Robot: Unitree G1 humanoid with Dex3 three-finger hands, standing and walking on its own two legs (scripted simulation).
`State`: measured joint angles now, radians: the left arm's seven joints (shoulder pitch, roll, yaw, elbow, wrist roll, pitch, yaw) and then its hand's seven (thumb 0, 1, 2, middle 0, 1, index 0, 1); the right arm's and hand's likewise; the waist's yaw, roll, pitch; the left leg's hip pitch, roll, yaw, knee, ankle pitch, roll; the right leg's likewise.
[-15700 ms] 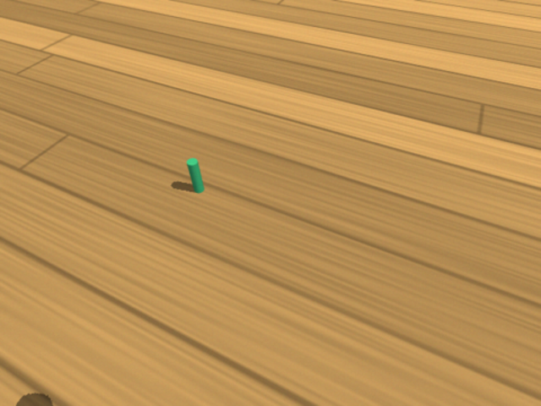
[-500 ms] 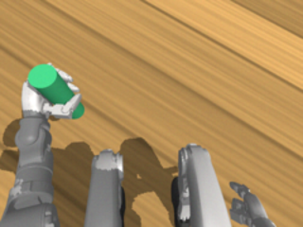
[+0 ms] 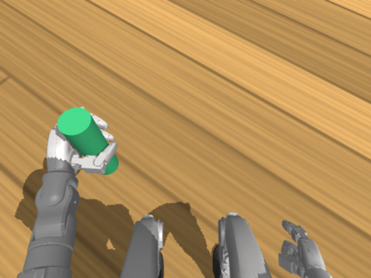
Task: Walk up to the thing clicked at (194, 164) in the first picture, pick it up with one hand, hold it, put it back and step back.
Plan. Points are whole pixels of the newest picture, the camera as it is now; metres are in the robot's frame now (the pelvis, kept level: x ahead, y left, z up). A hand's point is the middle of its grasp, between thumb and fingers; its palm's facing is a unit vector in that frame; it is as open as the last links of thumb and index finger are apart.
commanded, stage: lift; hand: left
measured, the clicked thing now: (94, 146) +0.37 +0.20 +0.02
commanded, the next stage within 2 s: hold in 1.06 s
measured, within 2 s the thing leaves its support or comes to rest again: neither
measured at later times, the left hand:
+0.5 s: hand (81, 116) +0.38 +0.18 +0.13, palm faces +0.05 -1.00 -0.03, open 7.3 cm
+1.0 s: hand (80, 100) +0.38 +0.17 +0.17, palm faces +0.02 -1.00 -0.01, open 7.3 cm
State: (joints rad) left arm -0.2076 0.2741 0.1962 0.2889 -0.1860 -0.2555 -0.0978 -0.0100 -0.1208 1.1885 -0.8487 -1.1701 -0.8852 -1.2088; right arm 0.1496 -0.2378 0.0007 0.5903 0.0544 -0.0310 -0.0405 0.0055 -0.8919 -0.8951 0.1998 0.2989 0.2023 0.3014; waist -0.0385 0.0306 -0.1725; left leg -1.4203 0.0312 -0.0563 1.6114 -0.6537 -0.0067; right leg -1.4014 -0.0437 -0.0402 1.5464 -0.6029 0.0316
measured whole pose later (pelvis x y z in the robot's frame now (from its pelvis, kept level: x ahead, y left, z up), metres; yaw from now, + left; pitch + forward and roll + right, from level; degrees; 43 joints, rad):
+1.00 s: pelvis +0.04 -0.01 +0.13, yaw +1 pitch +11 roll -1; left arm -0.16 0.22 0.16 0.46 -0.19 -0.34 -0.16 -0.01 -0.12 1.19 -0.85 -1.17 -0.89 -1.21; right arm 0.23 -0.23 0.00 0.64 0.02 -0.03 -0.05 0.01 -0.89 -0.90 0.20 0.30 0.20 0.30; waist -0.03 0.01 -0.05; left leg -0.69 0.04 -0.02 0.99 -0.48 -0.02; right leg -0.69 -0.03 -0.03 0.95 -0.44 0.02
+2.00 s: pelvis +0.05 -0.01 +0.16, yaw +1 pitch +6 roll -1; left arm -0.15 0.20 0.16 0.47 -0.19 -0.34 -0.16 -0.01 -0.12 1.19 -0.85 -1.17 -0.89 -1.21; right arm 0.22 -0.22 0.00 0.66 0.02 -0.02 -0.05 0.01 -0.90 -0.90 0.20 0.30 0.20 0.30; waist -0.02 0.01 -0.02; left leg -0.51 0.04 -0.01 0.83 -0.43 -0.02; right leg -0.51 -0.03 -0.03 0.80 -0.39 0.02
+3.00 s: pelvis +0.05 -0.01 +0.16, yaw +0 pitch +6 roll -1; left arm -0.16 0.20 0.15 0.50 -0.18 -0.36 -0.17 -0.01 -0.12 1.19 -0.85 -1.17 -0.89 -1.20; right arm 0.23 -0.22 -0.01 0.67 0.02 -0.03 -0.04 0.01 -0.90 -0.90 0.20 0.30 0.20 0.30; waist -0.02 0.01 -0.02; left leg -0.50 0.04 0.00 0.82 -0.42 -0.01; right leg -0.50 -0.03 -0.02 0.78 -0.38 0.03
